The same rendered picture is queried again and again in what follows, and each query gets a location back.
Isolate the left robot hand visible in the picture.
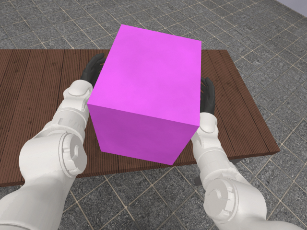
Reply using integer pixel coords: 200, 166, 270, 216
80, 53, 106, 88

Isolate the right robot hand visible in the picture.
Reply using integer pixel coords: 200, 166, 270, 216
200, 77, 215, 115

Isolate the carton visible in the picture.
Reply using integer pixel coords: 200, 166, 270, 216
87, 24, 201, 165

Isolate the robot right forearm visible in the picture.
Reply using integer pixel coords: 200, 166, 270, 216
191, 112, 252, 190

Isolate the table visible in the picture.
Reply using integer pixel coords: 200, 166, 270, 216
0, 49, 280, 187

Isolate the left robot upper arm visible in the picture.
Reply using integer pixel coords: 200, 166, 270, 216
0, 132, 87, 230

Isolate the right robot upper arm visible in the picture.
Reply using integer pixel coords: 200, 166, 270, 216
203, 177, 304, 230

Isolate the robot left forearm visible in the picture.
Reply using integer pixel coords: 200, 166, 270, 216
19, 80, 93, 176

